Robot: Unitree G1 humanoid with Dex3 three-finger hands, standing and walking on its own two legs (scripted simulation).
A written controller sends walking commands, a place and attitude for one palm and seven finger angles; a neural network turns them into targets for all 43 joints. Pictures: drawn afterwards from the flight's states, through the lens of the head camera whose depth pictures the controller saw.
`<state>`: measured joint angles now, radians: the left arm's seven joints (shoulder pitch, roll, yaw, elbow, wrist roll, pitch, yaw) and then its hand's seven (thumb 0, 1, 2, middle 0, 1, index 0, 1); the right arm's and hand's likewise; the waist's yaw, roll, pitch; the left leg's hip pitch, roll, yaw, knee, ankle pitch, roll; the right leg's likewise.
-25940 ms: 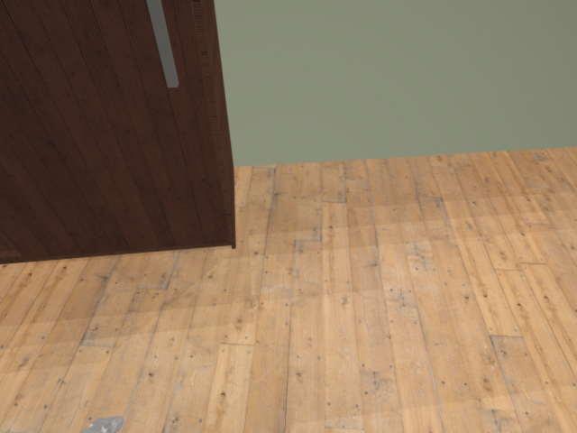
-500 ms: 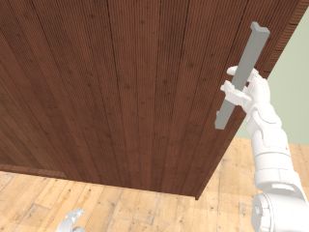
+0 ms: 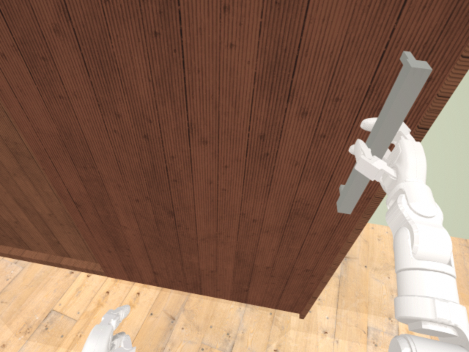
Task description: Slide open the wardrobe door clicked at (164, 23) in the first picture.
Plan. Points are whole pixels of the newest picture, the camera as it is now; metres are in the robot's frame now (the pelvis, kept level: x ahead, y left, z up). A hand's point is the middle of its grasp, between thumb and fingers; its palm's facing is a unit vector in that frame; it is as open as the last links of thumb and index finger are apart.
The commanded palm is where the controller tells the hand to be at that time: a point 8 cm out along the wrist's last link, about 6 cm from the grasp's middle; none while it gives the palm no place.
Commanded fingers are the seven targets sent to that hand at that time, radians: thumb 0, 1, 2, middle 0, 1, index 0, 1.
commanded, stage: tug the door sideways, standing still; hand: right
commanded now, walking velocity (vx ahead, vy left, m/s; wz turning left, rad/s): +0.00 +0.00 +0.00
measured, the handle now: (370, 144) +0.44 -0.19 +0.17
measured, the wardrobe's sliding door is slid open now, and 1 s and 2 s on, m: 0.00 0.00 0.01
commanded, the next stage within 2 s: step sideways, sliding the door along in 0.98 s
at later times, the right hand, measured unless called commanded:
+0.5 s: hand (361, 158) +0.39 -0.16 +0.18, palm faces +0.16 +0.99 -0.01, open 6.0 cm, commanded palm +0.37 -0.16 +0.18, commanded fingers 0.00 -0.90 -0.90 0.45 1.40 0.45 1.40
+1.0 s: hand (360, 159) +0.39 -0.15 +0.18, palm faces +0.16 +0.99 -0.04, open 6.2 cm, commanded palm +0.37 -0.15 +0.18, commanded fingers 0.00 -0.90 -0.90 0.45 1.40 0.45 1.40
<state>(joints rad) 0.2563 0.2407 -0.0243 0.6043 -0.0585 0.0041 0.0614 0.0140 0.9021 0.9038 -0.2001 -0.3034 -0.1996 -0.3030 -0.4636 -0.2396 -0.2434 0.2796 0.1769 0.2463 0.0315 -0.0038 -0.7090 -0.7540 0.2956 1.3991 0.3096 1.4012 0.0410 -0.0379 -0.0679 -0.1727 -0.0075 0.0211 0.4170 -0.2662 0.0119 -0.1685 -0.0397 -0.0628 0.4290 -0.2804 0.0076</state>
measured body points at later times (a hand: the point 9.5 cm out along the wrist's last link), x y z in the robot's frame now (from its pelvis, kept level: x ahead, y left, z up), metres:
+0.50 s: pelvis +0.00 +0.00 +0.00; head +0.00 +0.01 +0.45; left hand +0.19 +0.20 -0.10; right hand +0.38 -0.21 +0.19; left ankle -0.03 +0.11 -0.74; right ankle -0.04 -0.12 -0.74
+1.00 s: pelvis -0.02 -0.01 +0.00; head -0.02 +0.00 +0.45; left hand +0.13 +0.21 -0.12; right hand +0.38 -0.21 +0.19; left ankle -0.03 +0.11 -0.74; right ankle -0.04 -0.12 -0.74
